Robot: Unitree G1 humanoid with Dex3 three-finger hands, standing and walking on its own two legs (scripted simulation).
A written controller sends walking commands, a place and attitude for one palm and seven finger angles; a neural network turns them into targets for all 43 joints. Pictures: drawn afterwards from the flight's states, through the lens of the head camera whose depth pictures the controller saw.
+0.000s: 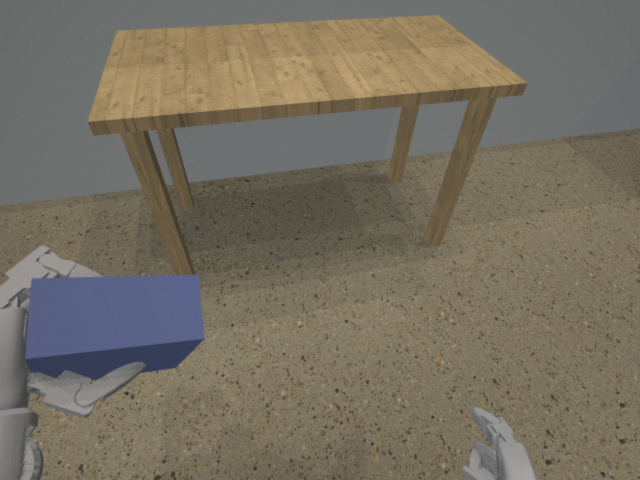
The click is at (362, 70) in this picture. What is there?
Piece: table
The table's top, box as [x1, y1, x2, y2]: [88, 15, 527, 135]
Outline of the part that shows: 527,83 437,15 116,30 89,115 88,123 94,135 518,95 522,94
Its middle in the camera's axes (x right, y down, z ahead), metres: -0.05 -0.57 +1.23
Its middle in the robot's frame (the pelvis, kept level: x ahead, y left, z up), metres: +1.30 +0.11 -0.04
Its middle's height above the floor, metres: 0.74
